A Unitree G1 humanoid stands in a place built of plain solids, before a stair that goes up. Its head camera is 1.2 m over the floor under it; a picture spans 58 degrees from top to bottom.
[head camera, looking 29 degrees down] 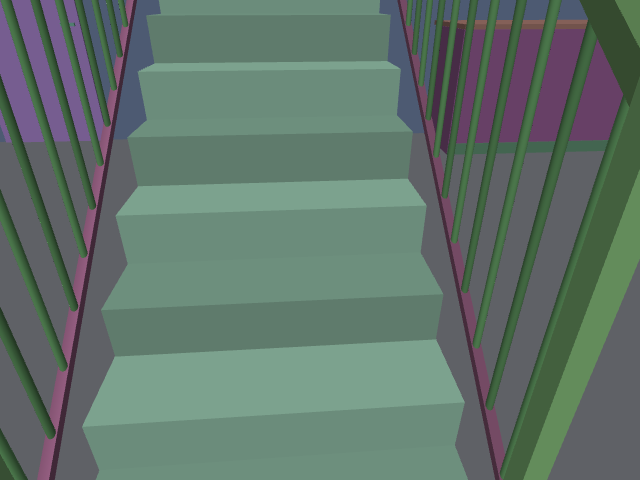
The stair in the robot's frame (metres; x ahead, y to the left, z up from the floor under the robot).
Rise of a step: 0.17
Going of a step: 0.23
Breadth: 0.92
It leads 4 degrees to the left of straight ahead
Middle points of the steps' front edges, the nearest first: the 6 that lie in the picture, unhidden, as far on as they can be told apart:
0.71 0.10 0.33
0.93 0.12 0.49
1.16 0.13 0.66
1.39 0.15 0.82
1.61 0.17 0.99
1.84 0.19 1.15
